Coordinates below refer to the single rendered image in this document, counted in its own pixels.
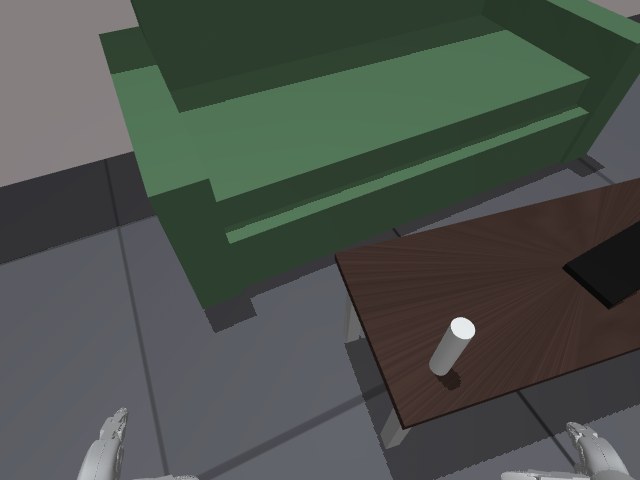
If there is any sofa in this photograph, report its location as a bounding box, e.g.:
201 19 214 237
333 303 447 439
99 0 640 310

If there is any coffee table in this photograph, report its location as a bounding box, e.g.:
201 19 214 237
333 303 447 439
335 178 640 449

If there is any right robot hand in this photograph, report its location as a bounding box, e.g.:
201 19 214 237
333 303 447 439
501 422 630 480

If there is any left robot hand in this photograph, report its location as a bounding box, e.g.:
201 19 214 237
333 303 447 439
77 408 199 480

